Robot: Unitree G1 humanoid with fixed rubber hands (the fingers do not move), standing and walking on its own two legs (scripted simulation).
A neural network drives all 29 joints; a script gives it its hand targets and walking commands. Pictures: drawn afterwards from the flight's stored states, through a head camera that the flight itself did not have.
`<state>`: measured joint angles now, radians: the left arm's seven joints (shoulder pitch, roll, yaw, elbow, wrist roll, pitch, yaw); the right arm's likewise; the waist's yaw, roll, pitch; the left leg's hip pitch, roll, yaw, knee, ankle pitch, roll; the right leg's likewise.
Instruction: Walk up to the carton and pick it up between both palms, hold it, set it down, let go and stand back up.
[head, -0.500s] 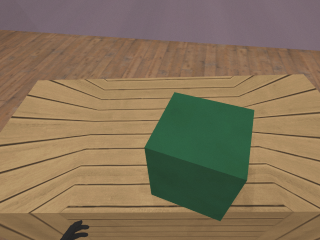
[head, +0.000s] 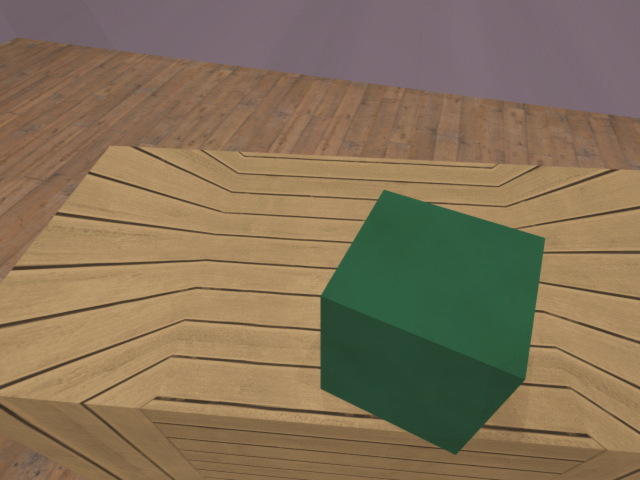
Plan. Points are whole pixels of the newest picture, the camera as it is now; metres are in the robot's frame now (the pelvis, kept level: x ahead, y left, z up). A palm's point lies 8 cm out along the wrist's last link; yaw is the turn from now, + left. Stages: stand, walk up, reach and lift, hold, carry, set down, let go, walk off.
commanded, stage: walk up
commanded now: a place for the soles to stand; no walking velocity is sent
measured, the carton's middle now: (419, 322) +0.35 -0.11 +0.00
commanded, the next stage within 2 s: none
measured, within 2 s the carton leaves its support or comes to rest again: neither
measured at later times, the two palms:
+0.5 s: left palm out of the picture +0.08 +0.20 -0.12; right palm out of the picture +0.07 -0.36 -0.11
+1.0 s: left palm out of the picture +0.02 +0.17 -0.09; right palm out of the picture +0.07 -0.35 -0.11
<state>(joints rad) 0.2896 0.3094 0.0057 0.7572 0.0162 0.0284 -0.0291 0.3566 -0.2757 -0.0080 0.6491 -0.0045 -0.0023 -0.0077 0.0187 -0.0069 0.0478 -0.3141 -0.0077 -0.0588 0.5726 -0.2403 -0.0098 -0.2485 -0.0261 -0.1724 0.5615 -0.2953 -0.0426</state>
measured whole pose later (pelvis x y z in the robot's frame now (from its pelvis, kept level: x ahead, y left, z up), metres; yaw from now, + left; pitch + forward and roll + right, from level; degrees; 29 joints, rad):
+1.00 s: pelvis -0.04 -0.10 +0.00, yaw +2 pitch -2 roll +1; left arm 0.37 0.26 0.00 0.66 0.02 0.01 0.00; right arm 0.29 -0.28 -0.01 0.68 -0.02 0.03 0.01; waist 0.00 0.03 0.01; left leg -0.22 -0.01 0.03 0.58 -0.33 0.00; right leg -0.27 0.01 -0.01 0.62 -0.32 -0.03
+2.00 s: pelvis -0.03 -0.05 -0.01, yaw -6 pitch -2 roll +1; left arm 0.34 0.27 0.02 0.63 0.02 0.02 0.02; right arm 0.29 -0.30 0.01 0.65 -0.03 0.06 0.02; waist -0.02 0.02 0.06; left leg -0.22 -0.01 0.18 0.66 -0.41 0.07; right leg -0.33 0.01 0.13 0.71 -0.36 0.03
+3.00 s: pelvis -0.02 -0.01 +0.00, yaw -8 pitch -3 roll +0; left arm 0.28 0.28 0.01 0.71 0.01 0.02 -0.02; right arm 0.33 -0.26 -0.01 0.61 0.00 0.00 0.01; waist 0.01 -0.03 0.05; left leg -0.24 -0.01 -0.03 0.61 -0.33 -0.01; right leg -0.28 -0.03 0.05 0.59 -0.27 0.06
